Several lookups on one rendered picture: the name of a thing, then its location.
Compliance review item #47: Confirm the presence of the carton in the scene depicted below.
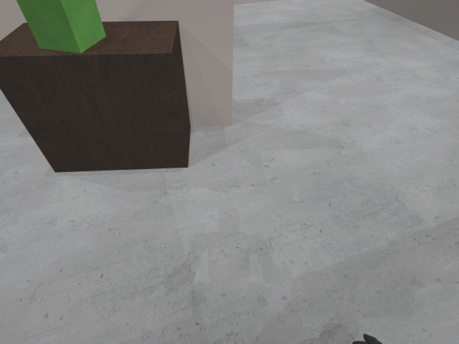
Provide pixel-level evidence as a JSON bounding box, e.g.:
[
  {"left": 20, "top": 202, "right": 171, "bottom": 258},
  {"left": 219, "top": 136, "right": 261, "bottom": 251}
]
[{"left": 16, "top": 0, "right": 106, "bottom": 54}]

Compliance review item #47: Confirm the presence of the pedestal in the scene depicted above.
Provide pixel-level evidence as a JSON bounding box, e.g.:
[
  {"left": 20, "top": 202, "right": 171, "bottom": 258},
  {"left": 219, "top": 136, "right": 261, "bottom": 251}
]
[{"left": 0, "top": 21, "right": 191, "bottom": 173}]

